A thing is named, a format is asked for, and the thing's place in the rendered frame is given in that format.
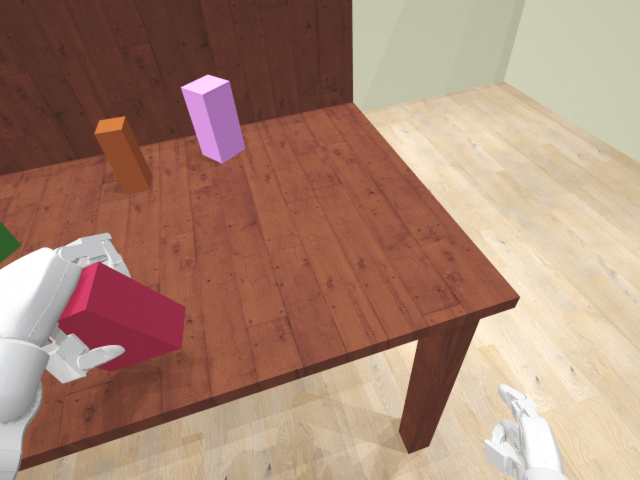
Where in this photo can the sponge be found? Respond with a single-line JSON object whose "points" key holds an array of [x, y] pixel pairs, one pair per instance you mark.
{"points": [[109, 308]]}

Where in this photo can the table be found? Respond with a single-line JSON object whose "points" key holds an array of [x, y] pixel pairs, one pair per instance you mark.
{"points": [[313, 247]]}

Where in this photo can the robot left forearm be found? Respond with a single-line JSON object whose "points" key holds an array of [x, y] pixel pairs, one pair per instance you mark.
{"points": [[21, 367]]}

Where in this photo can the right robot hand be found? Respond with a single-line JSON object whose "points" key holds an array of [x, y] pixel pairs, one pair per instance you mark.
{"points": [[533, 439]]}

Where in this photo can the left robot hand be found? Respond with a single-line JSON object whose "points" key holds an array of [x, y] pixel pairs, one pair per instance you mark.
{"points": [[34, 291]]}

